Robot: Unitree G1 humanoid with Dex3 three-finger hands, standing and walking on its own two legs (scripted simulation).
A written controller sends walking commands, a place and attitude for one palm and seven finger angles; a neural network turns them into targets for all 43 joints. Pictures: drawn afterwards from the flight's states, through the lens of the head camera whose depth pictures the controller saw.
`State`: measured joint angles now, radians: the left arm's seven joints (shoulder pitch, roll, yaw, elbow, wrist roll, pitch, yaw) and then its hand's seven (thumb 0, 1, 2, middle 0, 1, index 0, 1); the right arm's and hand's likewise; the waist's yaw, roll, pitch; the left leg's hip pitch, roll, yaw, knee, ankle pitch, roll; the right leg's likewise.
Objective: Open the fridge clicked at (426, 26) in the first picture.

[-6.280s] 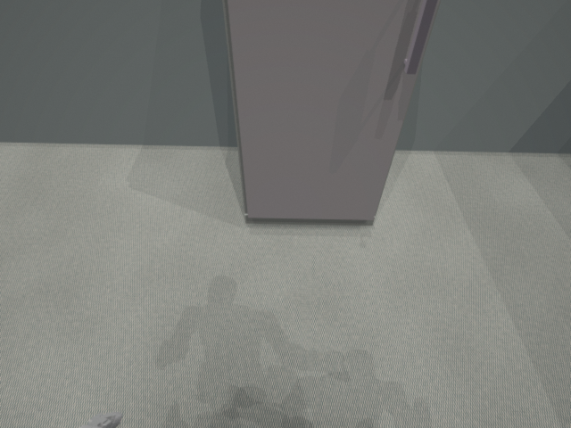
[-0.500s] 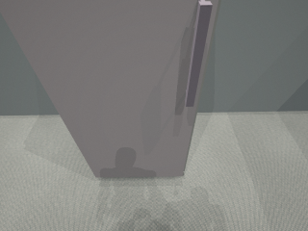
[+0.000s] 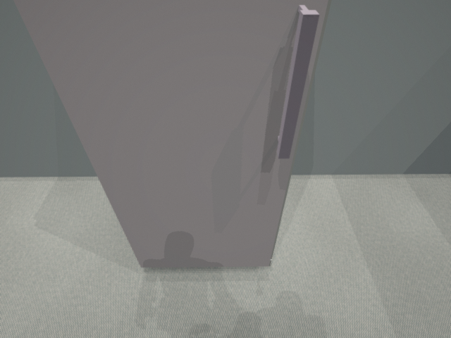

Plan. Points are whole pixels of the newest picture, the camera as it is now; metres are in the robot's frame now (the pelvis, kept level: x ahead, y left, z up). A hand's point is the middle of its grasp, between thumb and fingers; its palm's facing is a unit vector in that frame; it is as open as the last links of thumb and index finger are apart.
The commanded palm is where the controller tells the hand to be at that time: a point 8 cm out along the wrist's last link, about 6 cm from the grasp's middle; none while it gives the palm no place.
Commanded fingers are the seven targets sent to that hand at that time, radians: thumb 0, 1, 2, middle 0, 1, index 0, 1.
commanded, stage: come to a stop and stand still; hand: right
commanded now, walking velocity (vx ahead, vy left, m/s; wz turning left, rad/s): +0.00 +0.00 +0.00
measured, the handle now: (291, 91) +0.56 -0.11 +0.19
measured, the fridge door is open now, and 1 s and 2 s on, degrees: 0 0 0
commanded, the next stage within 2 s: look again from close up in 0.70 s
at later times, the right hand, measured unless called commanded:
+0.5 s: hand out of the picture -0.06 -0.25 -0.17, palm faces +0.02 +0.97 -0.24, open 7.4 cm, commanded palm none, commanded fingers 0.00 -0.90 -0.90 0.20 0.30 0.20 0.30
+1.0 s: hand out of the picture -0.05 -0.22 -0.17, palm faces +0.01 +0.98 -0.20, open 7.4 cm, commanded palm none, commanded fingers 0.00 -0.90 -0.90 0.20 0.30 0.20 0.30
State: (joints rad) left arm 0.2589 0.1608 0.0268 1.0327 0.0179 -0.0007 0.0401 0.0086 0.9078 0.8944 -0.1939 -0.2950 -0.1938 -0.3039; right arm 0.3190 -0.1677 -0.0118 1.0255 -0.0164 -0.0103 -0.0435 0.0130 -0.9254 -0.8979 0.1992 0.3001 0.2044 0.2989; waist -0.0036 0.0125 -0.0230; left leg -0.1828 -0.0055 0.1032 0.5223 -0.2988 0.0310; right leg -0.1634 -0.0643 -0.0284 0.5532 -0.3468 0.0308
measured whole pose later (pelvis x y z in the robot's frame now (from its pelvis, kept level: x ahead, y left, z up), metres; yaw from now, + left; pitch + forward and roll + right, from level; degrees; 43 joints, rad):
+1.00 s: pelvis -0.05 -0.05 +0.01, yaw +1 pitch -2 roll +0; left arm 0.26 0.18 0.01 1.07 0.01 -0.01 0.01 0.01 0.91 0.89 -0.20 -0.30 -0.20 -0.30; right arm 0.32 -0.17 0.00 1.07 -0.02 -0.01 -0.04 0.01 -0.91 -0.90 0.20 0.30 0.20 0.30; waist -0.01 0.01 0.01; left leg -0.23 0.06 0.05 0.43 -0.16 -0.03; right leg -0.20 0.01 -0.07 0.45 -0.22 -0.04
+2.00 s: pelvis -0.04 -0.03 +0.01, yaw +1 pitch -2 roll +0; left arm 0.32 0.13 0.01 1.12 0.01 0.00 0.02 0.01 0.91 0.89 -0.19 -0.30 -0.19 -0.30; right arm 0.35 -0.13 0.00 1.10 -0.02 -0.01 -0.04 0.01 -0.91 -0.90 0.20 0.30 0.20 0.30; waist 0.00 0.01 0.02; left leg -0.23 0.04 0.05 0.42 -0.17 -0.02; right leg -0.19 0.00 -0.08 0.43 -0.22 -0.02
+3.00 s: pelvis -0.02 -0.03 +0.01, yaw +1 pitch -1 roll +0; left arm 0.24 0.20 0.01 1.12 0.02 -0.01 0.02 0.01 0.91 0.89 -0.20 -0.30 -0.20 -0.30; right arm 0.26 -0.20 0.00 1.10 -0.02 -0.02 -0.03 0.01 -0.91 -0.90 0.20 0.30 0.20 0.30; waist 0.00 0.00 0.03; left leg -0.18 0.04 0.05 0.39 -0.18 -0.01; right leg -0.13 -0.01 -0.08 0.39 -0.23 -0.02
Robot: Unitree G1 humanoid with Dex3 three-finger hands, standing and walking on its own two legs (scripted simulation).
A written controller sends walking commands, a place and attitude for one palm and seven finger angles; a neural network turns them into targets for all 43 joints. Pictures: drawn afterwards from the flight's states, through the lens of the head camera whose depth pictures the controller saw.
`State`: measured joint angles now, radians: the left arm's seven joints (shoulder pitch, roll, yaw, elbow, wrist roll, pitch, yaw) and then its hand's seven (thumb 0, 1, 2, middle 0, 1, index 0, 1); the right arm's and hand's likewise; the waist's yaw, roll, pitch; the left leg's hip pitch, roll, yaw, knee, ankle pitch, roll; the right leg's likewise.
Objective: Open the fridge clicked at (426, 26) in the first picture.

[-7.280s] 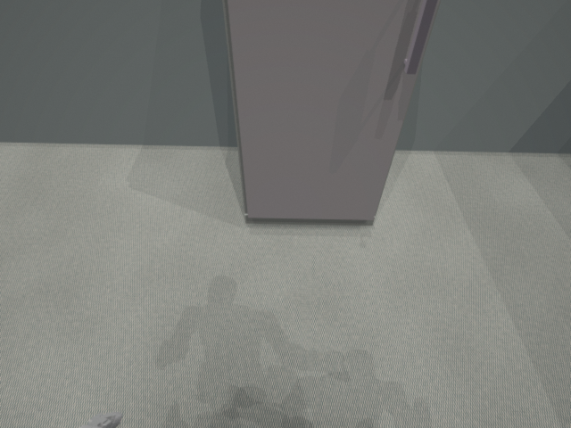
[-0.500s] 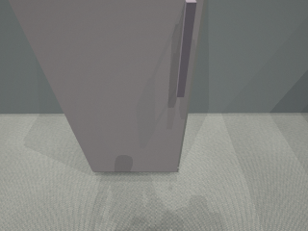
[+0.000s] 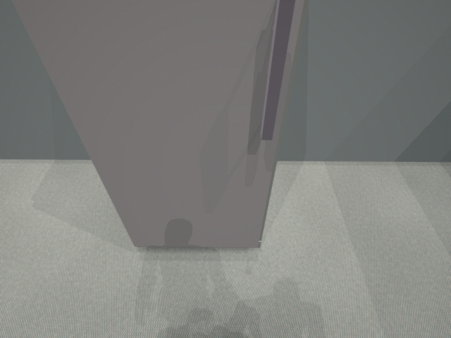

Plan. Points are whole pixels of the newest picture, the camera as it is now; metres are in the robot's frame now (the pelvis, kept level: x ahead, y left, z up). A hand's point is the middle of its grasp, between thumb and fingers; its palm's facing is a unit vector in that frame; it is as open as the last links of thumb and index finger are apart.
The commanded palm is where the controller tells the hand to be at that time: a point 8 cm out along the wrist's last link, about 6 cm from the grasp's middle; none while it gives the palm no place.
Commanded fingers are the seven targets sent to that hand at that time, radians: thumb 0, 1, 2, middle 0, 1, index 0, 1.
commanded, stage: look again from close up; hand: right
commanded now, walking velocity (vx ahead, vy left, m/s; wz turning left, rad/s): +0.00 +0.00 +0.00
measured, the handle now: (273, 74) +0.61 -0.07 +0.19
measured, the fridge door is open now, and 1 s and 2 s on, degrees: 0 0 0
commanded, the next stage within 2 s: shuffle to correct the standing spot in 1.94 s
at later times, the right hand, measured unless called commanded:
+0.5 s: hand out of the picture +0.01 -0.16 -0.17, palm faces +0.02 +0.98 -0.20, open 7.4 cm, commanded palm none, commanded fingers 0.00 -0.90 -0.90 0.20 0.30 0.20 0.30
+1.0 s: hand out of the picture -0.01 -0.15 -0.18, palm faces +0.04 +0.98 -0.18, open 7.4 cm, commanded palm none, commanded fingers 0.00 -0.90 -0.90 0.20 0.30 0.20 0.30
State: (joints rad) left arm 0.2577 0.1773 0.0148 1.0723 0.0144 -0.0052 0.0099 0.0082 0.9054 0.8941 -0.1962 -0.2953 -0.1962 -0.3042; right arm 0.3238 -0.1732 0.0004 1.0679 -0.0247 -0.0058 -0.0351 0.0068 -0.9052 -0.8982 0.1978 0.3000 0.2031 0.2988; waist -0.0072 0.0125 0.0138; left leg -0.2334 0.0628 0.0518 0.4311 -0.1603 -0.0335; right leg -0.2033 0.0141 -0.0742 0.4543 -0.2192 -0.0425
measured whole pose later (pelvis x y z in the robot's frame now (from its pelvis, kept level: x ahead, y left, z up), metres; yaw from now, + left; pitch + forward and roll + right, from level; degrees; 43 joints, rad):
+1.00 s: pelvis +0.01 +0.01 +0.00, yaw +1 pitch -2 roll +0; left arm 0.32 0.13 0.01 1.12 0.01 0.00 0.02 0.01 0.91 0.89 -0.19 -0.30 -0.19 -0.30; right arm 0.35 -0.13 0.00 1.10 -0.02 -0.01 -0.04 0.01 -0.91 -0.90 0.20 0.30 0.20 0.30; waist 0.00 0.01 0.02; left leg -0.23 0.04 0.05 0.42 -0.17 -0.02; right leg -0.19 0.00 -0.08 0.43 -0.22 -0.02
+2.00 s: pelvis +0.03 +0.02 +0.00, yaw +1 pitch -1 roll +0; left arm 0.24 0.20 0.01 1.12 0.02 -0.01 0.02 0.01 0.91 0.89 -0.20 -0.30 -0.20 -0.30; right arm 0.26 -0.20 0.00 1.10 -0.02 -0.02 -0.03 0.01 -0.91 -0.90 0.20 0.30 0.20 0.30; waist 0.00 0.00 0.03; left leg -0.18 0.04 0.05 0.39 -0.18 -0.01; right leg -0.13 -0.01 -0.08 0.39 -0.23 -0.02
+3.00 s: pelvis +0.16 +0.07 -0.02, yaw +1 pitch -1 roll +0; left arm 0.24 0.17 0.07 1.07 0.02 0.04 0.04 0.01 0.91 0.89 -0.20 -0.30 -0.20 -0.30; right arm 0.16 -0.20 -0.07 0.96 -0.03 0.00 -0.03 0.00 -0.91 -0.90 0.19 0.30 0.20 0.30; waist 0.02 -0.02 0.10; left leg -0.34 0.05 0.07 0.62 -0.25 0.00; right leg -0.26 -0.09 -0.07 0.73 -0.47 0.03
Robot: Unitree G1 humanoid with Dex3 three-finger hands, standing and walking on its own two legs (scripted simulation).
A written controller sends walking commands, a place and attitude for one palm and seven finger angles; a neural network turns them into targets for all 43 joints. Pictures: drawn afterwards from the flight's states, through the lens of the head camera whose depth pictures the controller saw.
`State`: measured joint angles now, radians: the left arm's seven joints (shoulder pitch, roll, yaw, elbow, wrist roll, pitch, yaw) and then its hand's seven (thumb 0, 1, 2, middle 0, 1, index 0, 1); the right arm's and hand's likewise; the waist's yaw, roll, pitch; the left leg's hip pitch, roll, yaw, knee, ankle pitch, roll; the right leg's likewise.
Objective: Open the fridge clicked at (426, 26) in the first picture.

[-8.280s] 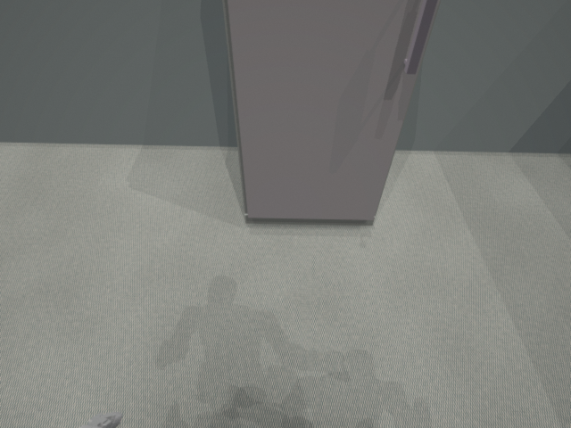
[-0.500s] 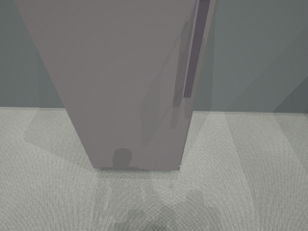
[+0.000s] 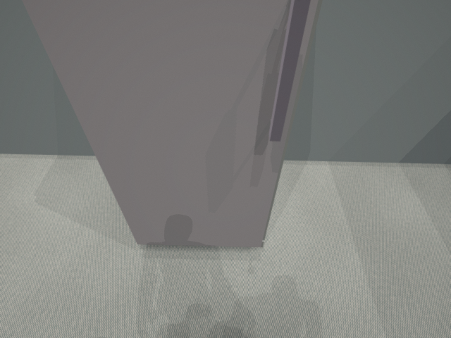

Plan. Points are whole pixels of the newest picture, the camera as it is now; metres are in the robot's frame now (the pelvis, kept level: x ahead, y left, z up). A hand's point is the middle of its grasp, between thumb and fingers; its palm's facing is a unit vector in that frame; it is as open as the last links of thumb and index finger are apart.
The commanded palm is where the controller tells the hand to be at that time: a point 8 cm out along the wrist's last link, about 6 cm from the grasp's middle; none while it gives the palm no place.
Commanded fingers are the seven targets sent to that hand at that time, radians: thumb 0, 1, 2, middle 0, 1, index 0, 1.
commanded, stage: look again from close up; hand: right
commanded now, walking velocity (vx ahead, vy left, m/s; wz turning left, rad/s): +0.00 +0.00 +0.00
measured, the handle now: (283, 74) +0.60 -0.09 +0.19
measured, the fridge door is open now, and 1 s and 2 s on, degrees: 0 0 0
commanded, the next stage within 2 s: shuffle to correct the standing spot in 0.94 s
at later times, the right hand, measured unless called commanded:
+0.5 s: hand out of the picture +0.01 -0.17 -0.18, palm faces +0.03 +0.98 -0.19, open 7.4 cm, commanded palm none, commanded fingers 0.00 -0.90 -0.90 0.20 0.30 0.20 0.30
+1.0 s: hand out of the picture +0.04 -0.19 -0.17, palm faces +0.01 +0.97 -0.23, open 7.4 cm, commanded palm none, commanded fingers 0.00 -0.90 -0.90 0.20 0.30 0.20 0.30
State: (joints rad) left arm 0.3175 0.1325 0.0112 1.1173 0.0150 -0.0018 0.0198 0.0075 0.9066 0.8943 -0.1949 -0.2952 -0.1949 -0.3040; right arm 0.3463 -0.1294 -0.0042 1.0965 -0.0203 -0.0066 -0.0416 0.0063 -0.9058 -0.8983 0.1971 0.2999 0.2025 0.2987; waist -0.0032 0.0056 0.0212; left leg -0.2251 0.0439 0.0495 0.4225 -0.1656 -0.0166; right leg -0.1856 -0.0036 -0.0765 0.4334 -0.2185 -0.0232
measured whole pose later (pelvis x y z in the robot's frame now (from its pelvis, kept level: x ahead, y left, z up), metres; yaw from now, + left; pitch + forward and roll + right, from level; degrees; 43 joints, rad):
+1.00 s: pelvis +0.02 +0.00 +0.00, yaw +0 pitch -1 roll +0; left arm 0.24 0.20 0.01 1.12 0.02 -0.01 0.02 0.01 0.91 0.89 -0.20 -0.30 -0.20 -0.30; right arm 0.26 -0.20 0.00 1.10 -0.02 -0.02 -0.03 0.01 -0.91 -0.90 0.20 0.30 0.20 0.30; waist 0.00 0.00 0.03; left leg -0.18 0.04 0.05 0.39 -0.18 -0.01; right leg -0.13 -0.01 -0.08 0.39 -0.23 -0.02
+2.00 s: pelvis +0.15 +0.06 -0.02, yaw +0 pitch -1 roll +0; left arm 0.24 0.17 0.07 1.07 0.02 0.04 0.04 0.01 0.91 0.89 -0.20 -0.30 -0.20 -0.30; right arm 0.16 -0.20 -0.07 0.96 -0.03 0.00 -0.03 0.00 -0.91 -0.90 0.19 0.30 0.20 0.30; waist 0.02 -0.02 0.10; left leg -0.34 0.05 0.07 0.62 -0.25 0.00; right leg -0.26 -0.09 -0.07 0.73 -0.47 0.03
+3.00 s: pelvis +0.13 +0.04 -0.01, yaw -1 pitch +0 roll +1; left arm 0.38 0.11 0.03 1.17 0.02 0.01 0.04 0.01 0.91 0.89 -0.20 -0.30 -0.20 -0.30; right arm 0.18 -0.16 -0.04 1.08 -0.01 -0.01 -0.04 0.01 -0.93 -0.90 0.20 0.30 0.20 0.30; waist 0.05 0.00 0.01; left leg -0.21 0.03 0.07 0.49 -0.28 -0.01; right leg -0.17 -0.05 -0.06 0.52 -0.34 0.02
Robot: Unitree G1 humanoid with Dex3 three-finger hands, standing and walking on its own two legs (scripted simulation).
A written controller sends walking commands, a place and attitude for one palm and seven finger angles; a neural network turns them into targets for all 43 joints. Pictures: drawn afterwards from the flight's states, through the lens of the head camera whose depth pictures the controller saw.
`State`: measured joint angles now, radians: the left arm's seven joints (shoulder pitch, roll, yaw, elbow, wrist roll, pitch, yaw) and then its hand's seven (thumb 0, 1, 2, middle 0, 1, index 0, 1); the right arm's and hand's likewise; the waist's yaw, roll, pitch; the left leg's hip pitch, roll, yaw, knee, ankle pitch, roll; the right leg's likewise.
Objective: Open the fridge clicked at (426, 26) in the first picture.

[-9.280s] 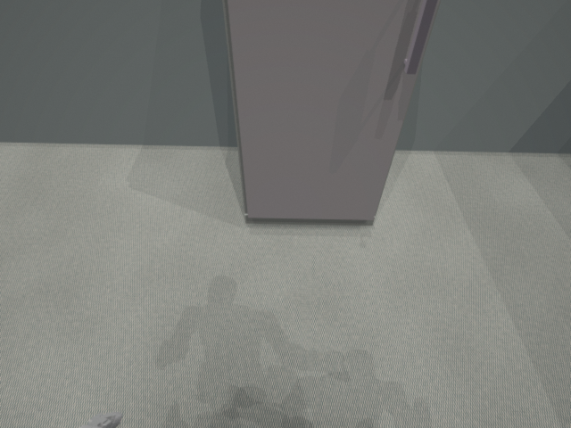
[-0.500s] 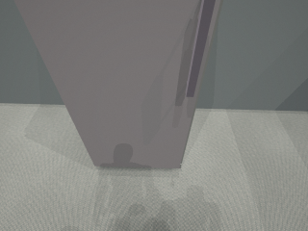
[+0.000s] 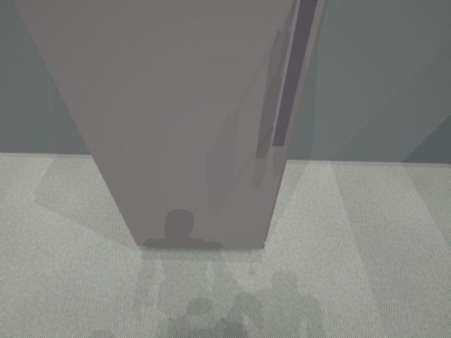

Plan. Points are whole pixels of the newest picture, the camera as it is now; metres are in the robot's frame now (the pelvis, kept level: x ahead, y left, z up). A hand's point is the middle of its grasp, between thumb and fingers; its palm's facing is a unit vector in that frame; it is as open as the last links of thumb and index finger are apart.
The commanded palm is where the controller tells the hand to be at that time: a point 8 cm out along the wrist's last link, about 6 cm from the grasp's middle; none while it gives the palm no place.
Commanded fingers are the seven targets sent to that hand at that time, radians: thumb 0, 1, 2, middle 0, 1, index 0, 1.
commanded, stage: shuffle to correct the standing spot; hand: right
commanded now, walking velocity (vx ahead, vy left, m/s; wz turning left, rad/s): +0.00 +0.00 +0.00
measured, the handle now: (287, 78) +0.58 -0.09 +0.18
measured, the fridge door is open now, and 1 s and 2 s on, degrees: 0 0 0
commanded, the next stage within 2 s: come to a stop and stand still in 0.40 s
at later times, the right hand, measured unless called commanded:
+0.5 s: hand out of the picture +0.00 -0.13 -0.19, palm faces +0.12 +0.98 -0.14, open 7.4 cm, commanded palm none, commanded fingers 0.00 -0.90 -0.90 0.20 0.30 0.20 0.30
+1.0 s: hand (299, 318) +0.21 -0.15 -0.18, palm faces +0.03 +0.96 -0.28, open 7.4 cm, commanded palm none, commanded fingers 0.00 -0.90 -0.90 0.20 0.30 0.20 0.30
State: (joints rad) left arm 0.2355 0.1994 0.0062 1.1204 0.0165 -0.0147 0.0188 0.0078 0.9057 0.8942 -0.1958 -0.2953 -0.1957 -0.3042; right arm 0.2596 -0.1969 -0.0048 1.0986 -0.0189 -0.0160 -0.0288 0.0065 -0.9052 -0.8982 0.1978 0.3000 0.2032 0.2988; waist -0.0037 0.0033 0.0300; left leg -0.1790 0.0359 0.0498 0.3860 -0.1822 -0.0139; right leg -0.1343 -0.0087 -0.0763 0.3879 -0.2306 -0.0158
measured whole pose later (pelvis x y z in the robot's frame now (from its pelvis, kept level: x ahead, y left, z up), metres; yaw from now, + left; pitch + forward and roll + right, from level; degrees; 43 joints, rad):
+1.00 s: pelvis +0.13 +0.06 -0.02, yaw +0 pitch -1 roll +0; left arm 0.24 0.17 0.07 1.07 0.02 0.04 0.04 0.01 0.91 0.89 -0.20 -0.30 -0.20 -0.30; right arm 0.16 -0.20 -0.07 0.96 -0.03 0.00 -0.03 0.00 -0.91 -0.90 0.19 0.30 0.20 0.30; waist 0.02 -0.02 0.10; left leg -0.34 0.05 0.07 0.62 -0.25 0.00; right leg -0.26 -0.09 -0.07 0.73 -0.47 0.03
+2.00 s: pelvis +0.10 +0.04 -0.01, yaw -1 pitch +0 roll +1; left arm 0.38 0.11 0.03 1.17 0.02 0.01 0.04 0.01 0.91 0.89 -0.20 -0.30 -0.20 -0.30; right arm 0.18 -0.16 -0.04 1.08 -0.01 -0.01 -0.04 0.01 -0.93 -0.90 0.20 0.30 0.20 0.30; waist 0.05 0.00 0.01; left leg -0.21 0.03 0.07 0.49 -0.28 -0.01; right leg -0.17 -0.05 -0.06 0.52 -0.34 0.02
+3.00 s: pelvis +0.08 +0.03 -0.01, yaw +0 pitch -1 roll -1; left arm 0.33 0.14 -0.02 1.09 0.02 -0.02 0.02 0.01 0.91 0.89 -0.20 -0.30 -0.20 -0.30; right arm 0.26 -0.17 0.01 1.09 -0.01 -0.01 -0.03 0.01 -0.91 -0.90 0.20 0.30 0.20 0.30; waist 0.00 -0.02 0.03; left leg -0.23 0.06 0.03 0.50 -0.25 -0.02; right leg -0.16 0.00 -0.08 0.44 -0.27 -0.01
